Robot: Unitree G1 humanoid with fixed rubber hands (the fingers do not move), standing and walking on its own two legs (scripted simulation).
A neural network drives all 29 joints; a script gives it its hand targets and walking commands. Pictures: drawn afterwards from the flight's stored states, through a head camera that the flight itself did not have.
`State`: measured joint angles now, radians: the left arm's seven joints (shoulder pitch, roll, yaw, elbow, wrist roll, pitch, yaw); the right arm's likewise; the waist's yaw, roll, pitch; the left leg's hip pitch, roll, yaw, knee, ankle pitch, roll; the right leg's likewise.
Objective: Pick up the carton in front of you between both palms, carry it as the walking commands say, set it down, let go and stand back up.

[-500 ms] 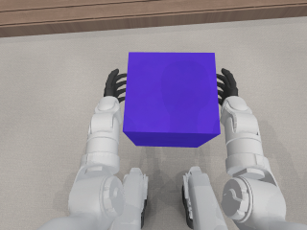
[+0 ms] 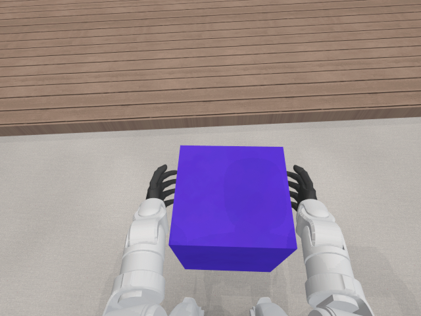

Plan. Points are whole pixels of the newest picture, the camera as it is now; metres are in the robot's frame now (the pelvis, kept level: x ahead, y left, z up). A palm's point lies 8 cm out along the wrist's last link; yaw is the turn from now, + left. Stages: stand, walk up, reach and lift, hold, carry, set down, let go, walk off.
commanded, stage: reach and lift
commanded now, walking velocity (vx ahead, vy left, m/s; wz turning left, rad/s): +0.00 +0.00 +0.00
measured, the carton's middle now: (229, 214) +0.35 +0.00 -0.09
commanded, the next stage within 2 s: hold in 1.30 s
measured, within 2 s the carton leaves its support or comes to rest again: neither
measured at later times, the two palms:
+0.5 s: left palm (138, 199) +0.31 +0.15 +0.08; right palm (324, 199) +0.31 -0.15 +0.08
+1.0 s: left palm (138, 191) +0.32 +0.15 +0.09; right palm (324, 191) +0.31 -0.15 +0.09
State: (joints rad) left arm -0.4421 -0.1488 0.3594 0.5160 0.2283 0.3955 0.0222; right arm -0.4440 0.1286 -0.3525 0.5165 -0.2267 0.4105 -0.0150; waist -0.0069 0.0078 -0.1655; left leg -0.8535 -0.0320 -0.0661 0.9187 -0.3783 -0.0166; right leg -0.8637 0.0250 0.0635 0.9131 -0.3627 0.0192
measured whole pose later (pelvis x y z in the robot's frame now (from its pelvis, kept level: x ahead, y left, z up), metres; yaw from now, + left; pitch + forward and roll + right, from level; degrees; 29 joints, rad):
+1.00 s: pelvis +0.02 +0.00 +0.06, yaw +0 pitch -5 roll +0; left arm -0.28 -0.16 0.25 0.31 0.28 0.64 -0.02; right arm -0.28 0.16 -0.25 0.30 -0.29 0.65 0.01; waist 0.00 0.00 0.03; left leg -0.11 -0.01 -0.07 0.40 -0.21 -0.01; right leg -0.12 0.01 0.07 0.39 -0.20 0.01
